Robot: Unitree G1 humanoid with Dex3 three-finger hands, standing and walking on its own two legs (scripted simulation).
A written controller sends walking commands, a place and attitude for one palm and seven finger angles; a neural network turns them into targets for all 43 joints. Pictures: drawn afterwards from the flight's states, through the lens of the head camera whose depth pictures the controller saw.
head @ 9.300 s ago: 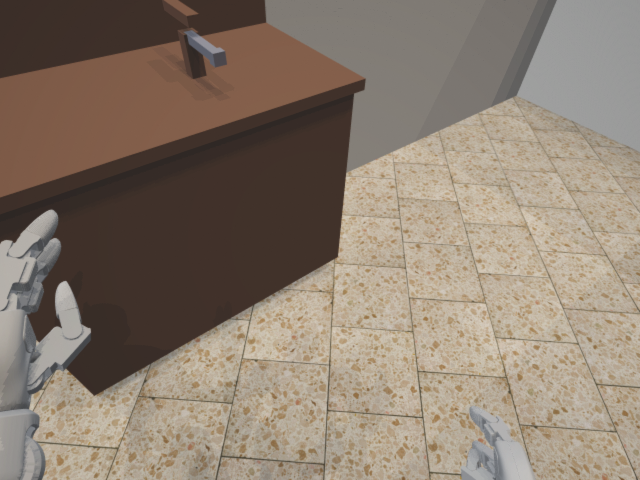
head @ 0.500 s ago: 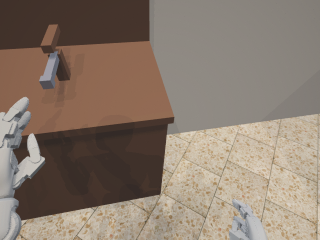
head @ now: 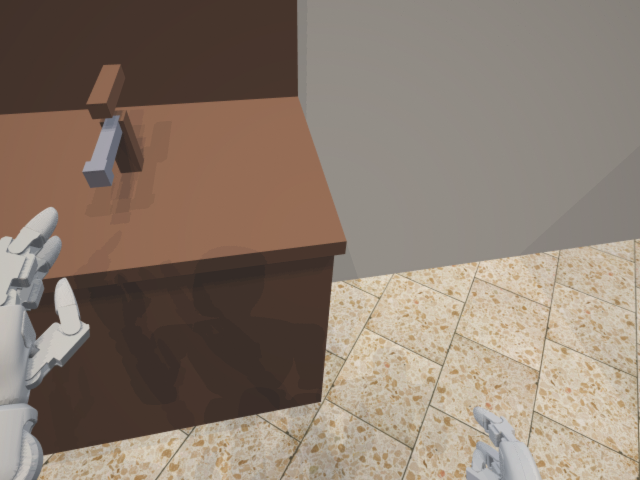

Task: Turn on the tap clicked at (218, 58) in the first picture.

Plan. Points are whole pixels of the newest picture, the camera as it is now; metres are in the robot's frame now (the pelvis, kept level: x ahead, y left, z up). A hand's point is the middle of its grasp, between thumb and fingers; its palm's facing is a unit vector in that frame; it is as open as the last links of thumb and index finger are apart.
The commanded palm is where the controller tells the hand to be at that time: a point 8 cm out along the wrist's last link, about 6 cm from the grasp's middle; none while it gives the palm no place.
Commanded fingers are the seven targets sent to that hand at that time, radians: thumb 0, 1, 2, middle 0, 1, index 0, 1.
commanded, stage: shuffle to correct the standing spot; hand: left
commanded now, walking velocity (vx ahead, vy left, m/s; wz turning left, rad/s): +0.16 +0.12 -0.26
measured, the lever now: (98, 173) +0.46 +0.36 +0.13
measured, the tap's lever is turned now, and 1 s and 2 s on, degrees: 0 0 0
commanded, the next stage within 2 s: come to a stop and stand still in 0.78 s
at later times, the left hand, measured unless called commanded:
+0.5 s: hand (140, 252) +0.30 +0.23 +0.16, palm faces +0.30 -0.86 -0.42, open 7.4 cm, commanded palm +0.25 +0.28 +0.17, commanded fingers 0.00 0.90 0.90 -0.20 -0.30 -0.20 -0.30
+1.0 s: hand (104, 201) +0.36 +0.30 +0.17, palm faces +0.33 -0.86 -0.38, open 7.4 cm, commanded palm +0.31 +0.34 +0.17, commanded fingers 0.00 0.90 0.90 -0.20 -0.30 -0.20 -0.30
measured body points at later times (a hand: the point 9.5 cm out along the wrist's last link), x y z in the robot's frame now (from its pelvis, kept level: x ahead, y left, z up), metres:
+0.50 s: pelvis +0.06 +0.02 -0.02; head +0.07 +0.01 +0.43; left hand +0.28 +0.27 +0.18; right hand +0.19 -0.22 -0.11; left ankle -0.02 +0.09 -0.74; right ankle +0.07 -0.07 -0.71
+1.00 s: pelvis +0.12 +0.08 -0.02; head +0.13 +0.08 +0.43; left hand +0.34 +0.34 +0.19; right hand +0.27 -0.19 -0.09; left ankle +0.19 +0.19 -0.74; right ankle +0.11 -0.06 -0.74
